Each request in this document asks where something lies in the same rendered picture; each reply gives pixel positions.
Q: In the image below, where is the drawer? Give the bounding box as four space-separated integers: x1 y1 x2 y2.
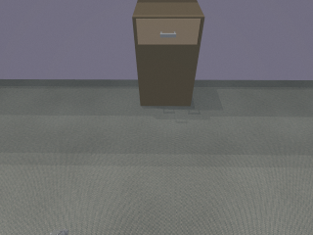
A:
136 19 201 45

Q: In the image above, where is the cabinet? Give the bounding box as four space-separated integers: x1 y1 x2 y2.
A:
132 0 205 107

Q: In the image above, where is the handle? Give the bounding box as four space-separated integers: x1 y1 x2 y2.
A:
159 31 176 38

